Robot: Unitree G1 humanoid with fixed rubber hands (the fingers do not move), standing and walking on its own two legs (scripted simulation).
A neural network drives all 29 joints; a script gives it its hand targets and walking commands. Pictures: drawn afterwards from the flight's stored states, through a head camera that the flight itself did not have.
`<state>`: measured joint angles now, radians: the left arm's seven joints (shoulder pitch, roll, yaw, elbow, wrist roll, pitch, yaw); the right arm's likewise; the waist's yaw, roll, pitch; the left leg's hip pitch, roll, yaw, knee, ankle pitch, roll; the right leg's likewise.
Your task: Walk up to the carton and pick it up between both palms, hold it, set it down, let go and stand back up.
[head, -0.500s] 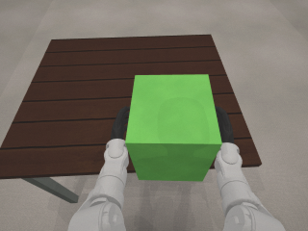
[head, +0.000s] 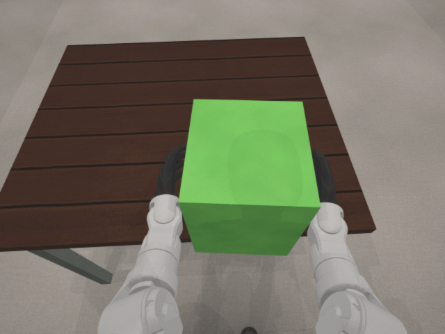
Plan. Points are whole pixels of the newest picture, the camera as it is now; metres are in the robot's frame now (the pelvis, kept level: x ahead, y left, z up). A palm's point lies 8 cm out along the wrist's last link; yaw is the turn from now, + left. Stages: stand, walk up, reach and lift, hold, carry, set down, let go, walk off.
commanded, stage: set down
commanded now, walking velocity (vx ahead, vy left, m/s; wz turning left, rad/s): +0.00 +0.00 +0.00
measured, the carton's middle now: (244, 183) +0.40 -0.03 -0.01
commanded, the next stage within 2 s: none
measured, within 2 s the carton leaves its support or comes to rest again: neither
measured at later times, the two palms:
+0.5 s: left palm (152, 178) +0.41 +0.15 -0.01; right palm (323, 180) +0.40 -0.19 -0.01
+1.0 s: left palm (140, 150) +0.43 +0.16 +0.07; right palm (356, 154) +0.40 -0.23 +0.07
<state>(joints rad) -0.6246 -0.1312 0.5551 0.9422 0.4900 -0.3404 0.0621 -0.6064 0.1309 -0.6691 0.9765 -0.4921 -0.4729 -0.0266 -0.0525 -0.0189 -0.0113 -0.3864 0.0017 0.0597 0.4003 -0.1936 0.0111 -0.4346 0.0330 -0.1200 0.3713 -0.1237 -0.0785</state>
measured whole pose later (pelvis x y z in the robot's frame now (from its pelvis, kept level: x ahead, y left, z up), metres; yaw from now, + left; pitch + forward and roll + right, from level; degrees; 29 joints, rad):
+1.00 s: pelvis +0.00 +0.00 -0.01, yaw -1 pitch +16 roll +0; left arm -0.76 0.18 0.04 1.06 -0.13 -0.18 0.06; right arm -0.73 -0.31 0.08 1.08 0.39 -0.20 -0.03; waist -0.03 0.00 -0.20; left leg -0.53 0.01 0.07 0.49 -0.23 0.01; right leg -0.58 0.03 -0.11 0.45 -0.15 -0.08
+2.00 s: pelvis +0.01 +0.01 +0.01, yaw -1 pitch +0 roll +0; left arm -0.18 0.16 0.03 0.32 -0.09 0.15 0.08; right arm -0.17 -0.22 -0.07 0.46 0.24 0.00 -0.01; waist -0.03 -0.04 0.00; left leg -0.14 0.00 0.07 0.35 -0.21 0.02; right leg -0.20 0.04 -0.10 0.33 -0.14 -0.07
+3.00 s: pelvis +0.01 +0.01 +0.00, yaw +0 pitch -2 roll +0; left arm 0.20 0.18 -0.12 0.64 -0.11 -0.47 0.09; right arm 0.16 -0.15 -0.03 0.78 0.20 -0.52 0.06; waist -0.01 -0.03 0.03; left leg -0.16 0.00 0.05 0.50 -0.30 0.02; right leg -0.21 0.03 -0.11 0.48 -0.24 -0.07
